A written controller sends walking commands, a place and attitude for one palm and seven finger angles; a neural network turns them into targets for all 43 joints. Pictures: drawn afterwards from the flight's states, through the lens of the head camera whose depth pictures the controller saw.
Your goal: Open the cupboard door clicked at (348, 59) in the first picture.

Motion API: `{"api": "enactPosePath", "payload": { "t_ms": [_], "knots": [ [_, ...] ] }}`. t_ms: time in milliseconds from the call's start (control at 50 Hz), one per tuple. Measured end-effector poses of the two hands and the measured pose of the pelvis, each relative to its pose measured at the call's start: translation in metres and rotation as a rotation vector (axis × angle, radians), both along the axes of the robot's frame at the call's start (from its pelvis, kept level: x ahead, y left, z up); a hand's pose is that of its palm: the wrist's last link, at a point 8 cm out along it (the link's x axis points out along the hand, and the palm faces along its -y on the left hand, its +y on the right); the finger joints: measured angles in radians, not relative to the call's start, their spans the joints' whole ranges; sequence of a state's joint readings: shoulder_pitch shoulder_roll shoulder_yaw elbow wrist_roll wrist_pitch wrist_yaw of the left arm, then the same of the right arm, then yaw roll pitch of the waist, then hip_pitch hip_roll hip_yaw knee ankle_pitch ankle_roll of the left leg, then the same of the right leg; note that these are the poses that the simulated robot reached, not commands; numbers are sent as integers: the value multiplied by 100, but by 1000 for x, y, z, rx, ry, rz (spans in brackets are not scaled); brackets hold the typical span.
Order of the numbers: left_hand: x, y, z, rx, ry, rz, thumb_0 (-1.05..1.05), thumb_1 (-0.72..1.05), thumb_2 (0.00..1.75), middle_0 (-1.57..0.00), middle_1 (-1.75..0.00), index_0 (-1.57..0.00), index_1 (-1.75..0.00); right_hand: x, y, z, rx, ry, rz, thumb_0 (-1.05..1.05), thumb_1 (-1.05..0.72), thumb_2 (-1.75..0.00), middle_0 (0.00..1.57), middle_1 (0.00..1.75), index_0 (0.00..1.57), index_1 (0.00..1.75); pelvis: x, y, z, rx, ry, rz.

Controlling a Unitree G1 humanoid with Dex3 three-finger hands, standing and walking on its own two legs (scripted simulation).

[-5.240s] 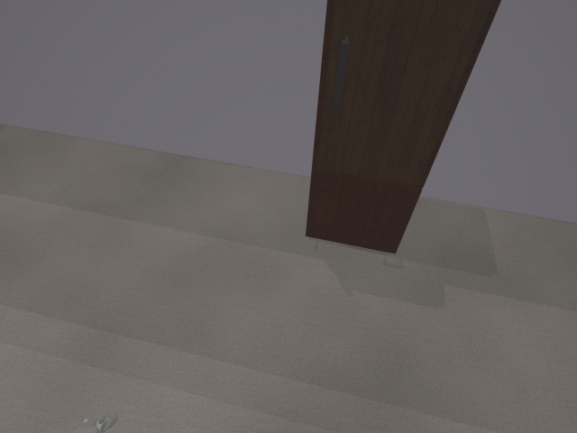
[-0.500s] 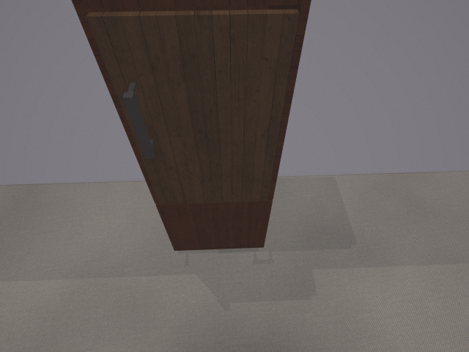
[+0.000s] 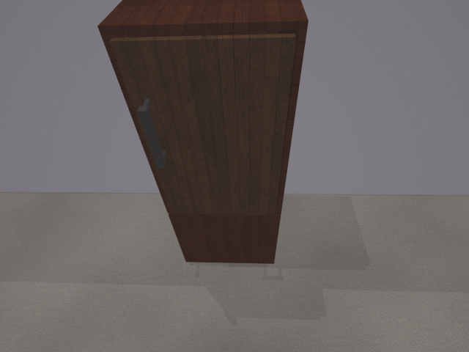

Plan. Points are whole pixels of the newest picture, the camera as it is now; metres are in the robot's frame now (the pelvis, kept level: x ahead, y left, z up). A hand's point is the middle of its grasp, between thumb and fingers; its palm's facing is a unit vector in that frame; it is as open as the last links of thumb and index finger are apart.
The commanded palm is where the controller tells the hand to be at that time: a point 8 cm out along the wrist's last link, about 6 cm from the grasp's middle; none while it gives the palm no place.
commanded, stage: look again from close up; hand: left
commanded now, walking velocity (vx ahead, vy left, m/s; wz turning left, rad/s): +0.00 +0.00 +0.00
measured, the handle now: (154, 135) +0.58 +0.23 +0.04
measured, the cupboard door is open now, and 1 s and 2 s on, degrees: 0 0 0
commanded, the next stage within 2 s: none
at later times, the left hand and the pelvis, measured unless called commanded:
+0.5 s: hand out of the picture -0.01 +0.19 -0.17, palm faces +0.04 -0.98 -0.20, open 7.4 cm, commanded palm none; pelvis -0.02 +0.02 +0.00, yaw +0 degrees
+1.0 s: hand out of the picture -0.01 +0.19 -0.17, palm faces +0.05 -0.98 -0.21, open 7.4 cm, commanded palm none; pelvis -0.01 +0.02 +0.00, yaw +0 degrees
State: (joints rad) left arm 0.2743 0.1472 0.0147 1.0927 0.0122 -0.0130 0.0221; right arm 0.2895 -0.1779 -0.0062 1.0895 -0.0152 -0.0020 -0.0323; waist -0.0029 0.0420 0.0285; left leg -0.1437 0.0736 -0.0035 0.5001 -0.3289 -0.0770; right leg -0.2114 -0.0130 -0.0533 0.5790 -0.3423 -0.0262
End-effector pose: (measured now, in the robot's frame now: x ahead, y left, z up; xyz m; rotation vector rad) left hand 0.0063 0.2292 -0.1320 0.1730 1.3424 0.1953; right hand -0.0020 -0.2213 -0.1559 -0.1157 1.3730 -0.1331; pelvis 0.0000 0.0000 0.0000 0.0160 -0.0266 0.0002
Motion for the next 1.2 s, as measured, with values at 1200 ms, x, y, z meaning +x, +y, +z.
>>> {"api": "enactPosePath", "payload": {
  "t_ms": [1200],
  "knots": [
    [-22,7,-5,-37,34,19,0,91,90,-20,-30,-20,-30,-14,23,8,1,31,13,1,-91,-90,20,30,20,30,-12,14,4,-1,7,4]
  ]
}}
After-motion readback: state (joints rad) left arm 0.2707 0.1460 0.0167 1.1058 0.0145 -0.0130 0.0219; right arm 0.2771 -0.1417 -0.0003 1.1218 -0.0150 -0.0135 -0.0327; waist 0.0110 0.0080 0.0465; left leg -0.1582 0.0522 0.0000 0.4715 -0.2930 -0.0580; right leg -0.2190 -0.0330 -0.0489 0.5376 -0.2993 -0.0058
